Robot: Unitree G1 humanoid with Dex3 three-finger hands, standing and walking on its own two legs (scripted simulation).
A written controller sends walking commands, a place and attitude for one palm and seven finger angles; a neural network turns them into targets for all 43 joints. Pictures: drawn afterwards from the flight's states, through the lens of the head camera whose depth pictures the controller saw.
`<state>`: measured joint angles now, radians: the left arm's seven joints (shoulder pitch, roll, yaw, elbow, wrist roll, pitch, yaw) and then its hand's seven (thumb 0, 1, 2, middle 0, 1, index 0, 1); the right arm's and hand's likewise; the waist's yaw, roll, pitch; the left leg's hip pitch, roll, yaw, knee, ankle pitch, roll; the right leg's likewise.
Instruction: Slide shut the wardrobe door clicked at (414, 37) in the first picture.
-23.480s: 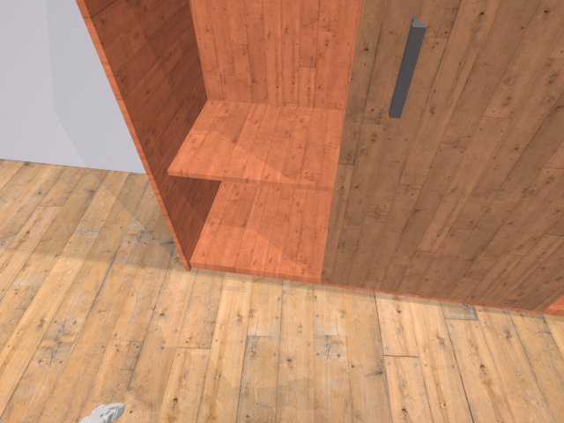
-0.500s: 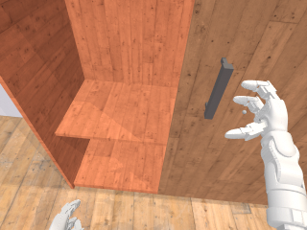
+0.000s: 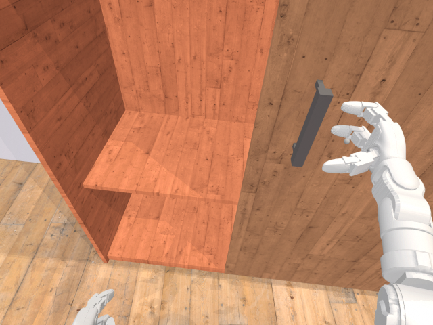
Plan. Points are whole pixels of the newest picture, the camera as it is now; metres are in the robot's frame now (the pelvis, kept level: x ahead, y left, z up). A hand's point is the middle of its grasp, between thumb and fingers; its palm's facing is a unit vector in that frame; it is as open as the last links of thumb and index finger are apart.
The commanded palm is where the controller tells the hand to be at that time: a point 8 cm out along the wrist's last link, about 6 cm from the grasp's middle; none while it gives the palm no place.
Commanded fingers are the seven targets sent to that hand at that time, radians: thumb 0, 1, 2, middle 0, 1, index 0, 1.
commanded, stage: move the hooked fingers beside the handle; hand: right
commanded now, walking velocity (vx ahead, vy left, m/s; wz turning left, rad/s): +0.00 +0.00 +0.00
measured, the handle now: (307, 125) +0.47 -0.12 +0.16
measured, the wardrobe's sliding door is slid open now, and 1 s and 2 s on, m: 0.54 0.54 0.54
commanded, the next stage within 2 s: feel for the door with the fingertips in 0.14 s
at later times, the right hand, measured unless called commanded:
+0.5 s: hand (333, 151) +0.41 -0.17 +0.15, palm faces +0.01 +1.00 -0.01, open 14.0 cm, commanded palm +0.39 -0.21 +0.17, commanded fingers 0.00 0.50 -0.30 0.30 1.20 0.30 1.20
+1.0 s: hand (325, 140) +0.42 -0.15 +0.16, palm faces +0.04 +1.00 -0.01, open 13.6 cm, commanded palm +0.39 -0.20 +0.17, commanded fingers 0.00 0.50 -0.30 0.30 1.20 0.30 1.20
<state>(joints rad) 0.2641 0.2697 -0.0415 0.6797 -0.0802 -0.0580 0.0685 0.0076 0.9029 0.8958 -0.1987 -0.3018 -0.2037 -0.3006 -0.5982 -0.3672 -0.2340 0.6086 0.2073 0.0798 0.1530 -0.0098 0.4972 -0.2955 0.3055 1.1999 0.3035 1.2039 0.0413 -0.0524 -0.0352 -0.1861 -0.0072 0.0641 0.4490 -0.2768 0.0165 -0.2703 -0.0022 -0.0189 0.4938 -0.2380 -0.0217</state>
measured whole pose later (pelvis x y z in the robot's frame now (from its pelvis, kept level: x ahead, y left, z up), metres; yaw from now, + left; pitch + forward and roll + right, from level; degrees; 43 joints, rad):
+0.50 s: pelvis +0.01 +0.00 +0.00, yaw +0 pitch +2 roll +1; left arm 0.25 0.28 -0.02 0.66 -0.08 -0.06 0.06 0.01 0.90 0.90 -0.20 -0.30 -0.20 -0.30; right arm -0.52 -0.29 -0.19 0.49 0.22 0.11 0.13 -0.01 0.50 -0.30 0.33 1.22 0.30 1.20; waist 0.02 -0.06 -0.03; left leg -0.19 0.00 0.07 0.45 -0.28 0.01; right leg -0.28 0.00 -0.02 0.49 -0.25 -0.03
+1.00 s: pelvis +0.01 +0.01 +0.00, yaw +1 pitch +1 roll +1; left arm 0.27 0.26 -0.03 0.67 -0.07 -0.03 0.06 0.01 0.90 0.90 -0.20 -0.30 -0.20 -0.30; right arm -0.57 -0.28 -0.21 0.54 0.19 0.08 0.07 -0.01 0.50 -0.30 0.37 1.23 0.36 1.23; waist 0.04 -0.05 -0.03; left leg -0.19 -0.02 0.06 0.45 -0.28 0.02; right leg -0.27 -0.01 -0.03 0.49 -0.24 -0.02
